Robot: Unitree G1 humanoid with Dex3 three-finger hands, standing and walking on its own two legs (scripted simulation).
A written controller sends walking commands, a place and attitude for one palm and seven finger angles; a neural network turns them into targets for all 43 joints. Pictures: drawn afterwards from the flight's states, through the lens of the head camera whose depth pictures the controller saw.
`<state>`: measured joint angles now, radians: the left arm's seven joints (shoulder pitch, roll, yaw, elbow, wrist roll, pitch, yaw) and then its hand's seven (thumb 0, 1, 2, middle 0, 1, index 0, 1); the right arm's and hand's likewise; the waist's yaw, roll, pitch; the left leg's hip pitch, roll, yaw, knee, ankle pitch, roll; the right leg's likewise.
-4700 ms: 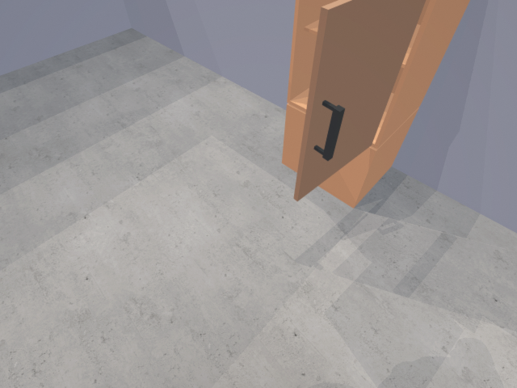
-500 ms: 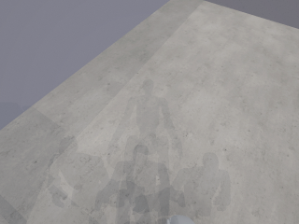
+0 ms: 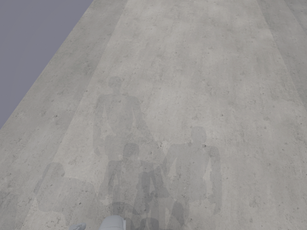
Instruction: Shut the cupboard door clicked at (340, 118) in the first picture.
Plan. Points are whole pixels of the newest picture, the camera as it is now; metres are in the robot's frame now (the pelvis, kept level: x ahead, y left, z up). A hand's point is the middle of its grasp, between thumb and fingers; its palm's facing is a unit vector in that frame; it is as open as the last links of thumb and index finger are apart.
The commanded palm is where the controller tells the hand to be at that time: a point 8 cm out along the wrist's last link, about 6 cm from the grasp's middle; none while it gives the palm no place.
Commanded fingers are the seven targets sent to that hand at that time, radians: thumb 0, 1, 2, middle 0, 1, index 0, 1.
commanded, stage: walk around to get in front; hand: left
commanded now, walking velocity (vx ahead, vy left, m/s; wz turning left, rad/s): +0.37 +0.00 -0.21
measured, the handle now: out of the picture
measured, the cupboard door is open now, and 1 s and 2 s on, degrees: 84 84 84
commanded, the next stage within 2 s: walk to a spot facing it in 0.48 s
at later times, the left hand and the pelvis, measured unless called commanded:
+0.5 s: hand (95, 199) +0.22 +0.20 -0.18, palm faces -0.05 -0.99 -0.13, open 7.4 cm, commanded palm none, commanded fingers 0.00 0.90 0.90 -0.20 -0.30 -0.20 -0.30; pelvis +0.27 +0.03 +0.00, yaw -9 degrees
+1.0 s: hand (128, 109) +0.58 +0.12 -0.15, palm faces -0.10 -0.98 -0.18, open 7.4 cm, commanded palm none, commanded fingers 0.00 0.90 0.90 -0.20 -0.30 -0.20 -0.30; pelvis +0.44 -0.03 +0.00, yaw -2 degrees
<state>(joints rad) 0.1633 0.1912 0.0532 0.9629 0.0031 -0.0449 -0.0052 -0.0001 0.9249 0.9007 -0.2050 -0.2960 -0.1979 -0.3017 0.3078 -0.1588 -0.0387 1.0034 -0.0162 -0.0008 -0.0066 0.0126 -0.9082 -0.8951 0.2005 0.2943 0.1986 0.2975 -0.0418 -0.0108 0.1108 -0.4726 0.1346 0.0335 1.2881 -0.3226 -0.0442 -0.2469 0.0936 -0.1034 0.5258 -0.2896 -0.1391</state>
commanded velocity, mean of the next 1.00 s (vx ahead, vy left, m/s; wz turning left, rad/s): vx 0.19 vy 0.00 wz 0.10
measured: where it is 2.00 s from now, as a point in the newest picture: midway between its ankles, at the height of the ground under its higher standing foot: (161, 178)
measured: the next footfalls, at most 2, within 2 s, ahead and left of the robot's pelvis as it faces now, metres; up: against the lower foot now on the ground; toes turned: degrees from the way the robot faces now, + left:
left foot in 0.38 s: +0.34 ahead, +0.09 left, +0.00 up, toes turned +1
right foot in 0.84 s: +0.50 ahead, -0.13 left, +0.00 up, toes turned -14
